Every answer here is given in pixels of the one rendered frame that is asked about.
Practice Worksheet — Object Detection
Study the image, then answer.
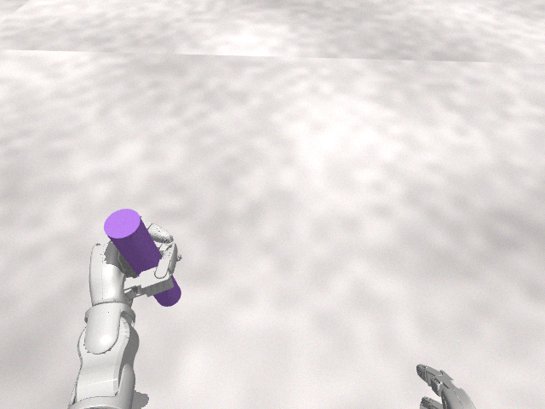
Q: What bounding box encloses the left robot arm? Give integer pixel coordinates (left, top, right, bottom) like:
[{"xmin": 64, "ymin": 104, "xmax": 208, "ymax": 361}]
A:
[{"xmin": 67, "ymin": 302, "xmax": 139, "ymax": 409}]

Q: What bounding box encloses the right robot hand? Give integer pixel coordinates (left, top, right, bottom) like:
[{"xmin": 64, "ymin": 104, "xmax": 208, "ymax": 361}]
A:
[{"xmin": 416, "ymin": 365, "xmax": 476, "ymax": 409}]

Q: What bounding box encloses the can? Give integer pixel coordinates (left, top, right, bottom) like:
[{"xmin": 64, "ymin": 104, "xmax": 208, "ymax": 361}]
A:
[{"xmin": 104, "ymin": 209, "xmax": 181, "ymax": 307}]

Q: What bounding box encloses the left robot hand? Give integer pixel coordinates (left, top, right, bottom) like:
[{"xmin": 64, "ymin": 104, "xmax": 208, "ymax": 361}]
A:
[{"xmin": 89, "ymin": 214, "xmax": 182, "ymax": 307}]

